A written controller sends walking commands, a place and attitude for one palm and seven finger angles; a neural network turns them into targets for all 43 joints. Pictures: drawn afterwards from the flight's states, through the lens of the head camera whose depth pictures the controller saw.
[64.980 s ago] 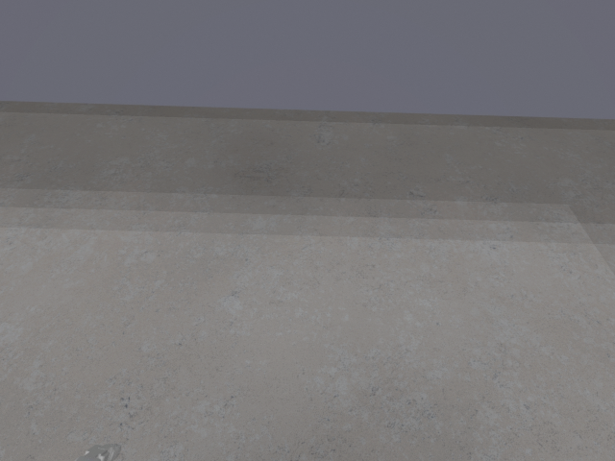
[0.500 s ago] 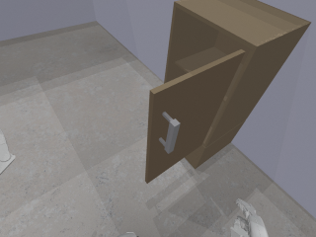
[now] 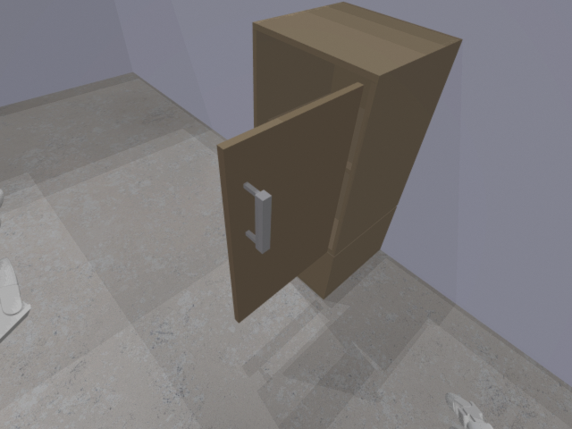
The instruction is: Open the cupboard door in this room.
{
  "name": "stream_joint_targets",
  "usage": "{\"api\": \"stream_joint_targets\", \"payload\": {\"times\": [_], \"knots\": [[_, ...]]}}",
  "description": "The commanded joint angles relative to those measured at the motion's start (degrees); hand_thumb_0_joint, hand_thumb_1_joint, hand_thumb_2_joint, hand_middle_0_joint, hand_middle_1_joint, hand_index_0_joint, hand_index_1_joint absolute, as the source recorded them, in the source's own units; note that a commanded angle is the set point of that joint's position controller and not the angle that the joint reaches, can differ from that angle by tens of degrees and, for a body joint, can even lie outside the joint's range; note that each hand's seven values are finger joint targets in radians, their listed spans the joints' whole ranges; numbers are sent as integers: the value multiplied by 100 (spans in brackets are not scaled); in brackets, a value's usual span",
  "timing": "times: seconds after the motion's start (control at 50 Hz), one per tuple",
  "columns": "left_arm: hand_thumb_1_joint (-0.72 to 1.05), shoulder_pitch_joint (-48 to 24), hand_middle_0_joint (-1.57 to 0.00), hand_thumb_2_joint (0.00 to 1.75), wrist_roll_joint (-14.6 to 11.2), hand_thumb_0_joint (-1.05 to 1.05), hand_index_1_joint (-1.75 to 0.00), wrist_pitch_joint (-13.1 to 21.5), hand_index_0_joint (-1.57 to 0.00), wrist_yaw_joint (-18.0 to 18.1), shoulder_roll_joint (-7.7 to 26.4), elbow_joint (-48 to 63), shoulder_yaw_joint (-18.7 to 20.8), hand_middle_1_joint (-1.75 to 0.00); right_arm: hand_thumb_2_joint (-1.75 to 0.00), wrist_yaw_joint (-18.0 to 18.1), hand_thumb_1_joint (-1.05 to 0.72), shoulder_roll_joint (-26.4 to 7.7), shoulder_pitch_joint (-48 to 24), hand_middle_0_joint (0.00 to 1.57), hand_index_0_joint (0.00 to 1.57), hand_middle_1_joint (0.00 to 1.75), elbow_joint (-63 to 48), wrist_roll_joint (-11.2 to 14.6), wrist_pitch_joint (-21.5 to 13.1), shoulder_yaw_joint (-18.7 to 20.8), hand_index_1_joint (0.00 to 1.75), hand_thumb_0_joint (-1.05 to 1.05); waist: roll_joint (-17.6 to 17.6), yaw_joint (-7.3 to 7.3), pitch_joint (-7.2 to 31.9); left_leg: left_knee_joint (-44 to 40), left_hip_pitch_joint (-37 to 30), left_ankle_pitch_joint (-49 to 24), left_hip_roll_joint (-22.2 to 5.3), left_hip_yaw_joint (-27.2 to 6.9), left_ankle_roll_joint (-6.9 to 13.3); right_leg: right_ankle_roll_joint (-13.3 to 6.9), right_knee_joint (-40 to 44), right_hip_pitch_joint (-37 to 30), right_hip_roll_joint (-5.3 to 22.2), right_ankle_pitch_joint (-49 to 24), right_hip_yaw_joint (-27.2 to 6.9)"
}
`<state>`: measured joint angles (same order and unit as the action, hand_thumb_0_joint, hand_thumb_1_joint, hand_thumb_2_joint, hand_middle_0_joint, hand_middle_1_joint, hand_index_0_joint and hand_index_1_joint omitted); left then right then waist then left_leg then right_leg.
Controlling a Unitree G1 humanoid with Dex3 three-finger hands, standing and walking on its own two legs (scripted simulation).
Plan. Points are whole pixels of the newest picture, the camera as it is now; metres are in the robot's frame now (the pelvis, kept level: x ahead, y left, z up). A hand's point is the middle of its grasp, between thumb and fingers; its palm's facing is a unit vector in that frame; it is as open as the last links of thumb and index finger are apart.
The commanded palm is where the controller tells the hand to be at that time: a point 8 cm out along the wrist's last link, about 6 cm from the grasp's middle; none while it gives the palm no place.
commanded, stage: stop stepping back and stand still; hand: left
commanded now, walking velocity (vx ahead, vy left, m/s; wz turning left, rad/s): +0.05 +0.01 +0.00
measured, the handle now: (256, 218) +0.51 +0.08 -0.02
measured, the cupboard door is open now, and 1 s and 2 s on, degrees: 91 91 91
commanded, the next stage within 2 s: let the arm hang, fingers relaxed in 0.50 s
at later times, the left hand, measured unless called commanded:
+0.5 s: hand out of the picture +0.14 +0.29 +0.16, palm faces +0.43 -0.77 -0.47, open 7.4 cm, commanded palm +0.10 +0.33 +0.19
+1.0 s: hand out of the picture -0.08 +0.14 -0.18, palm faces +0.08 -0.99 -0.06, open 7.3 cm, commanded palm none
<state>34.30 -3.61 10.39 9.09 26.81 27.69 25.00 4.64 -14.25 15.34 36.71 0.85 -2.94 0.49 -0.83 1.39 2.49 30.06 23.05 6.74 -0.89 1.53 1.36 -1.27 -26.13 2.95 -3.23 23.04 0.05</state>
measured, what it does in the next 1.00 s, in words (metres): stands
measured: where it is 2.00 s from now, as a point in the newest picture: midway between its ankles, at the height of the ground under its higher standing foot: outside the picture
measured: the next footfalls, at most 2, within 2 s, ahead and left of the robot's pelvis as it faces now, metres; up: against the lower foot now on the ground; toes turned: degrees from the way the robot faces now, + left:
none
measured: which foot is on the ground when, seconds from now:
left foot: down 0.00-1.00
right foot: down 0.00-1.00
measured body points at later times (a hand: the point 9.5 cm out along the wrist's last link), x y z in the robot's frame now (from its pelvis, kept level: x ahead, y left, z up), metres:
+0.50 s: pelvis -0.03 +0.02 +0.00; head -0.03 +0.03 +0.45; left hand +0.11 +0.33 +0.19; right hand +0.14 -0.19 -0.09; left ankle +0.10 +0.11 -0.73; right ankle -0.10 -0.09 -0.73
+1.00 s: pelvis -0.02 +0.01 +0.00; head +0.00 +0.04 +0.45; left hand -0.09 +0.20 -0.17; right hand -0.01 -0.25 -0.13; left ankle +0.08 +0.11 -0.73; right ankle -0.08 -0.10 -0.73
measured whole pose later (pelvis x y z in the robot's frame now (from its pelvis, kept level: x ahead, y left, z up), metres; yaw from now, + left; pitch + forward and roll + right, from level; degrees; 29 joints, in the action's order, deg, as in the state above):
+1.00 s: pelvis -0.02 +0.01 +0.00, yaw +3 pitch -2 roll -1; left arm 21.9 0.4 -2.7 0.9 7.2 -62.6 -1.3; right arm 2.1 -12.1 16.2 62.0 -1.0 1.7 0.1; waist -3.3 -0.3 -4.1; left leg 28.5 20.9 6.0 1.9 -2.7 1.5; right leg -1.6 -27.2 4.3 -2.9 21.3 0.5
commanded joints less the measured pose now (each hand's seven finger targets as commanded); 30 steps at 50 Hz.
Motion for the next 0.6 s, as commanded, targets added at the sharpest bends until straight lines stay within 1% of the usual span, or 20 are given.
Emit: {"api": "stream_joint_targets", "payload": {"times": [0.0,0.06,0.1,0.12,0.16,0.22,0.24,0.3,0.32,0.34,0.36,0.38,0.42,0.46,0.48,0.5,0.52,0.54,0.56,0.58], "knots": [[90,-691,-20,90,50,0,-30,373,-20,93,914,1079,457,-30,-90,54,-90,-601,-866,20,20,30,-988,-36,-469,169,30,0,465,6,-314,-388,-1380,682,-279,-540,84,255,1118,1803,589,-299,-354],[90,-664,-20,90,96,0,-30,427,-20,99,898,1100,474,-30,-90,63,-90,-535,-837,20,20,30,-962,-90,-523,180,30,0,359,9,-709,-204,-1240,1194,-81,-442,-116,-148,1434,2258,659,1096,-488],[90,-714,-20,90,90,0,-30,478,-20,124,1084,1239,660,-30,-90,85,-90,-563,-802,20,20,30,-902,-115,-544,231,30,0,313,24,-659,119,-1489,1134,-18,-399,-186,-274,1481,2556,756,1311,-540],[90,-721,-20,90,90,0,-30,486,-20,125,944,1237,579,-30,-90,87,-90,-509,-758,20,20,30,-888,-117,-550,199,30,0,419,45,-675,105,-1499,1090,-37,-444,-183,-301,1363,2539,749,1182,-471],[90,-719,-20,90,73,0,-30,505,-20,108,911,1212,620,-30,-90,92,-90,-509,-763,20,20,30,-885,-126,-605,175,30,0,753,33,-644,-481,-1446,1240,-197,-725,-153,-168,1012,2271,439,845,-213],[90,-600,-20,90,95,0,-30,497,-20,112,844,1195,722,-30,-90,122,-90,-470,-803,20,20,30,-924,-159,-720,116,30,0,1700,-102,-377,-2561,-299,3344,-731,-1724,-102,31,-216,810,-263,660,294],[90,-569,-20,90,93,0,-30,484,-20,105,821,1225,724,-30,-90,105,-90,-434,-779,20,20,30,-919,-169,-751,130,30,0,1723,-149,-165,-2736,-80,3477,-784,-1737,-141,-3,-442,397,-319,555,329],[90,-77,-20,90,23,0,-30,404,-20,50,799,1134,704,-30,-90,22,-90,-361,-724,20,20,30,-912,-170,-762,144,30,0,1057,-181,356,-1973,-497,2300,-367,-806,-277,-78,499,162,-145,251,232],[90,8,-20,90,15,0,-30,376,-20,26,712,1192,590,-30,-90,-27,-90,-325,-759,20,20,30,-930,-146,-734,136,30,0,727,-129,434,-1388,-889,1754,-172,-487,-272,-114,900,522,82,290,13],[90,32,-20,90,-8,0,-30,346,-20,20,761,1188,612,-30,-90,-50,-90,-335,-756,20,20,30,-886,-148,-692,158,30,0,109,-87,451,-596,-1398,1245,29,-220,-275,-240,1301,1193,435,525,-360],[90,66,-20,90,-42,0,-30,302,-20,33,736,1116,617,-30,-90,-62,-90,-374,-733,20,20,30,-822,-165,-643,177,30,0,-318,-60,305,113,-1694,838,88,-245,-262,-396,1628,1900,799,684,-838],[90,-10,-20,90,-44,0,-30,231,-20,37,623,1044,519,-30,-90,-68,-90,-409,-716,20,20,30,-764,-176,-599,187,30,0,-437,-37,133,530,-1735,639,78,-307,-258,-531,1684,2297,1011,668,-1053],[90,-345,-20,90,-23,0,-30,157,-20,59,537,1001,372,-30,-90,-46,-90,-426,-702,20,20,30,-701,-157,-572,173,30,0,-376,29,-33,507,-1733,420,3,-375,-190,-481,1428,2307,945,-9,-884],[90,-1005,-20,90,34,0,-30,174,-20,58,651,981,326,-30,-90,23,-90,-472,-742,20,20,30,-706,-111,-634,152,30,0,13,65,-137,-136,-1954,96,-147,-495,-119,-110,1008,2068,553,-650,-513],[90,-1241,-20,90,63,0,-30,202,-20,46,713,931,325,-30,-90,69,-90,-477,-774,20,20,30,-721,-92,-674,140,30,0,284,53,-221,-505,-2056,232,-296,-676,-87,28,836,2042,366,-398,-369],[90,-1543,-20,90,86,0,-30,241,-20,36,849,1038,342,-30,-90,118,-90,-513,-881,20,20,30,-743,-90,-719,137,30,0,691,32,-336,-933,-2032,934,-436,-905,-82,88,700,2107,238,114,-305],[90,-1568,-20,90,115,0,-30,280,-20,42,699,1056,285,-30,-90,147,-90,-483,-881,20,20,30,-784,-91,-744,93,30,0,1169,13,-458,-1571,-1660,1952,-652,-1370,-34,112,302,1843,63,384,-148],[90,-1481,-20,90,135,0,-30,274,-20,65,719,1065,382,-30,-90,149,-90,-430,-892,20,20,30,-814,-128,-769,42,30,0,1537,-84,-357,-2371,-1107,2985,-833,-1853,-13,113,-257,1323,-148,447,5],[90,-1504,-20,90,157,0,-30,280,-20,85,721,1244,407,-30,-90,134,-90,-391,-897,20,20,30,-864,-152,-787,35,30,0,1698,-157,-238,-2816,-694,3504,-946,-2036,-54,67,-652,880,-230,482,83],[90,-1076,-20,90,627,0,-30,-666,-20,-709,-653,-3726,-1744,-30,-90,-305,-90,-1623,-1038,20,20,30,608,-161,-738,387,30,0,1318,158,-724,-1386,2,1378,-1005,-2430,488,-20,-1621,1742,399,14,-265]]}}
